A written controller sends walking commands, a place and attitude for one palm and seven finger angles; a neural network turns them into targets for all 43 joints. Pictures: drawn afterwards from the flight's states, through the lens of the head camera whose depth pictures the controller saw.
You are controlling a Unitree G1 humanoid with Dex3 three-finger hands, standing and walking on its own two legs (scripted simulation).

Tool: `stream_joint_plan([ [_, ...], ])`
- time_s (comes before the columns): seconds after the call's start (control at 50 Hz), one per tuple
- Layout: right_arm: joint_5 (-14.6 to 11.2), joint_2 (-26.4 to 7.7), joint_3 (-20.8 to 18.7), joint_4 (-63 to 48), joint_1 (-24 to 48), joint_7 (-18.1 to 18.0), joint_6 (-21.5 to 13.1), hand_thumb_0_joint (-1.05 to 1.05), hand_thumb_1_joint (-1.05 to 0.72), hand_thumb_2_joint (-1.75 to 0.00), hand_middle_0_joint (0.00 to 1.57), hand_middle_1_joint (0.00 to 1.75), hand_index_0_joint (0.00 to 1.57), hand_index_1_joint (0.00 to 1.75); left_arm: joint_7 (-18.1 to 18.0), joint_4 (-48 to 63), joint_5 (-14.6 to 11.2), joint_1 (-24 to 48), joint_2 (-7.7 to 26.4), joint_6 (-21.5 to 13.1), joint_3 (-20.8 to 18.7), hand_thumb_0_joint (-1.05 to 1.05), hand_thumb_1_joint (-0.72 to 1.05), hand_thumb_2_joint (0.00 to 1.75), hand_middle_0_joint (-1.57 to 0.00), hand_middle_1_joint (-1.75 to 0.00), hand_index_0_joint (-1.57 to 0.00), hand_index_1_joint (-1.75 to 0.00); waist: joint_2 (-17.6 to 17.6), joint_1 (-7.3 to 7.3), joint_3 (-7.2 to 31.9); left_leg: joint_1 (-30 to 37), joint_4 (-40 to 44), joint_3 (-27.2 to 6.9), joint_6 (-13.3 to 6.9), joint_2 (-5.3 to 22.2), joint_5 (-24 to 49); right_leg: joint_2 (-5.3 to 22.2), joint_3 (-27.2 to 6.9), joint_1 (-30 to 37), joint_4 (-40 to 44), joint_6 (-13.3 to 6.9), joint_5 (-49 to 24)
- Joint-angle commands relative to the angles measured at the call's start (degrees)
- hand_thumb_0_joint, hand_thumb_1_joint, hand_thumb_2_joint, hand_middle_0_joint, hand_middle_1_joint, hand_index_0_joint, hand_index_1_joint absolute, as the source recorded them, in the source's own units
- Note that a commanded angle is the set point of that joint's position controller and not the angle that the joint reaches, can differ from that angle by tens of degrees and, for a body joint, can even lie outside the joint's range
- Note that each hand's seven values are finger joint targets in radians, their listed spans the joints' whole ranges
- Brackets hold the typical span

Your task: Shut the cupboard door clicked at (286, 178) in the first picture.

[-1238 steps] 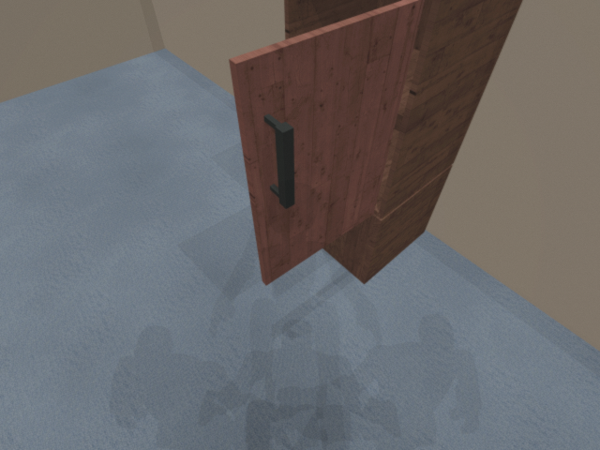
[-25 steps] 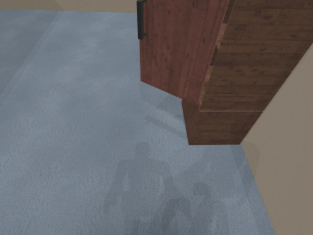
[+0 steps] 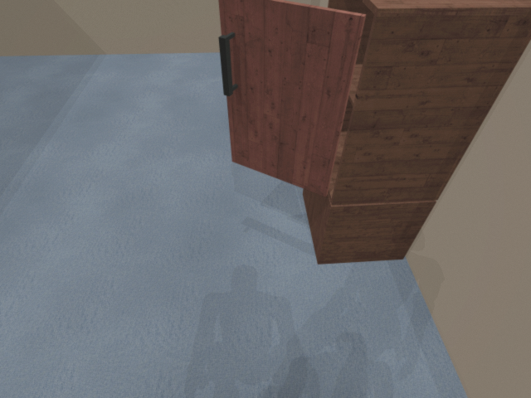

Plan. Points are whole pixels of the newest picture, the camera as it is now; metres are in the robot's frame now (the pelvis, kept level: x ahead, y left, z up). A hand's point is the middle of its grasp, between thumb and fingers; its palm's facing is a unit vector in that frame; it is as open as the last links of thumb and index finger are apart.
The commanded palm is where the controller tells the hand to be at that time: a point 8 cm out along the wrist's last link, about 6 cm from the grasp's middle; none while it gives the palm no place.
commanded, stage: let the arm hang, fingers relaxed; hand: left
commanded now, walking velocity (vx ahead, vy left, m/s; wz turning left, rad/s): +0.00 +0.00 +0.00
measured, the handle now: (229, 64) +0.99 +0.16 +0.06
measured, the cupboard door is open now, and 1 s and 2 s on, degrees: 57 57 57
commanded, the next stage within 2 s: look to check the result in 0.20 s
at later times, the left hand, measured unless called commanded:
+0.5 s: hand out of the picture -0.01 +0.17 -0.18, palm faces +0.02 -0.98 -0.20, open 7.4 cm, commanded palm none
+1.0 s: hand out of the picture +0.04 +0.19 -0.17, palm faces +0.02 -0.97 -0.25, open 7.4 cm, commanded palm none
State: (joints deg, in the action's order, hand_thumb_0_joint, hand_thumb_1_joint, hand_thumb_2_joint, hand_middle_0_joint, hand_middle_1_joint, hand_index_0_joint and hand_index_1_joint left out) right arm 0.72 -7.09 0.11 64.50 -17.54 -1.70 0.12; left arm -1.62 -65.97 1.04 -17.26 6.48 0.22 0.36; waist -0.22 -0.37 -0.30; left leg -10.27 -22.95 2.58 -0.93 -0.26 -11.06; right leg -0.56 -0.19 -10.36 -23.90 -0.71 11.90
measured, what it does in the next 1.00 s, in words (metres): stands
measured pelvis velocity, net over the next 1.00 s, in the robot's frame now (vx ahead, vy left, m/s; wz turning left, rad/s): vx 0.01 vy -0.01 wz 0.02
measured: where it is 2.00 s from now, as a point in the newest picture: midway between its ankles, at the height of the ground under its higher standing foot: outside the picture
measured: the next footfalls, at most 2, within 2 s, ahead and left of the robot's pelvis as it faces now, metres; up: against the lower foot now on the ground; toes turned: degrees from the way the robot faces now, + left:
right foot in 1.62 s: +0.07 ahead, -0.14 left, +0.00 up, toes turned +25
left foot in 2.00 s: -0.04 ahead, +0.09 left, +0.00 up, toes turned +44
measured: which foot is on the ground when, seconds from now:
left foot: down 0.00-1.00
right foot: down 0.00-1.00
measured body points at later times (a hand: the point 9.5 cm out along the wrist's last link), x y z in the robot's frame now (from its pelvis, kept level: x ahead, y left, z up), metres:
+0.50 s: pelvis +0.00 +0.00 +0.00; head +0.01 -0.01 +0.45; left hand -0.01 +0.22 -0.16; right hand -0.02 -0.22 -0.16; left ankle +0.02 +0.11 -0.74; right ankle +0.01 -0.11 -0.74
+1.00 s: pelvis +0.01 -0.01 +0.00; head +0.02 -0.01 +0.45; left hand +0.04 +0.24 -0.15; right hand +0.03 -0.25 -0.16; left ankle +0.02 +0.11 -0.74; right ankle +0.01 -0.11 -0.74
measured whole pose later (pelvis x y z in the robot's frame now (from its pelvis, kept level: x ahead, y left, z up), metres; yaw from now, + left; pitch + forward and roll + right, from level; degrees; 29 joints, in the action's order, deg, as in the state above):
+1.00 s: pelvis +0.01 -0.01 +0.00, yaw +1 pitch -1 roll +0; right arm 0.7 -11.6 -0.6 63.2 -13.7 -1.3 0.2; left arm -1.4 -63.8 0.9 -11.9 11.8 0.0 -0.9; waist -0.3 -1.0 -2.2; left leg -10.0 -22.9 1.5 -0.4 -0.2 -11.8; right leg -0.6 0.8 -9.6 -23.7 -1.1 12.9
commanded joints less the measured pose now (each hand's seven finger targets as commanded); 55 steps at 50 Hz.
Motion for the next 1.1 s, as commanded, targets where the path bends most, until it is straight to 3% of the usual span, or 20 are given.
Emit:
stream_joint_plan([
  [0.0,0.04,-4.67,-0.9,-0.81,-4.75,-0.51,-0.29,0.0,-0.9,-0.9,0.2,0.3,0.2,0.3,-0.54,1.38,-0.41,-4.06,6.45,-0.96,-1.42,0.0,0.9,0.9,-0.2,-0.3,-0.2,-0.3,-0.29,-0.19,-6.09,-2.16,5.14,-5.09,-0.56,5.0,-1.62,5.42,-5.71,-4.16,6.53,-1.45,1.36],
  [0.46,0.09,-7.0,-1.42,-1.19,-4.21,-0.47,-0.4,0.0,-0.9,-0.9,0.2,0.3,0.2,0.3,-0.43,2.23,-0.41,-2.62,8.52,-1.21,-2.02,0.0,0.9,0.9,-0.2,-0.3,-0.2,-0.3,0.07,-0.25,-5.2,-1.12,4.97,-5.16,-0.61,5.48,-1.89,5.27,-6.25,-3.66,6.97,-1.94,2.3],
  [0.86,0.03,-12.12,-1.96,-2.18,1.23,-0.28,-1.09,0.0,-0.9,-0.9,0.2,0.3,0.2,0.3,-0.03,3.28,-0.37,2.68,13.18,-1.7,-2.51,0.0,0.9,0.9,-0.2,-0.3,-0.2,-0.3,0.11,-0.14,-3.06,1.49,5.79,-5.95,-0.56,6.53,3.7,5.94,-5.81,-0.22,6.66,-2.02,-4.37],
  [0.92,0.01,-8.58,-1.29,-2.56,0.51,0.02,-0.23,0.0,-0.9,-0.9,0.2,0.3,0.2,0.3,-0.42,3.39,-0.49,1.19,10.48,-0.89,-2.3,0.0,0.9,0.9,-0.2,-0.3,-0.2,-0.3,0.05,0.06,-2.93,-0.76,3.45,-6.11,-0.02,5.72,5.84,6.85,-4.03,0.38,4.18,-1.25,-5.47],
  [0.98,0.13,-9.4,-1.91,-4.05,1.15,0.28,0.64,0.0,-0.9,-0.9,0.2,0.3,0.2,0.3,-0.56,5.07,-0.39,1.56,12.6,-0.35,-3.39,0.0,0.9,0.9,-0.2,-0.3,-0.2,-0.3,1.65,0.31,-2.43,-4.34,-0.51,-6.17,0.22,4.28,5.58,9.3,-4.05,0.94,2.58,-2.16,-5.66],
  [1.04,0.12,-9.12,-2.77,-5.95,1.41,0.62,1.49,0.0,-0.9,-0.9,0.2,0.3,0.2,0.3,-0.7,7.25,-0.18,2.4,14.97,0.05,-4.76,0.0,0.9,0.9,-0.2,-0.3,-0.2,-0.3,6.49,0.34,-1.35,-7.23,-9.46,-3.73,1.19,1.5,1.7,15.31,-6.32,0.69,4.17,-5.84,-5.31],
  [1.08,0.3,-9.0,-3.37,-7.44,2.05,0.74,2.0,0.0,-0.9,-0.9,0.2,0.3,0.2,0.3,-0.85,9.02,0.11,3.53,15.2,0.12,-5.41,0.0,0.9,0.9,-0.2,-0.3,-0.2,-0.3,9.68,0.27,-1.36,-9.76,-17.7,-2.66,1.81,1.26,-9.64,19.18,-6.97,0.62,4.2,-9.15,-10.1],
])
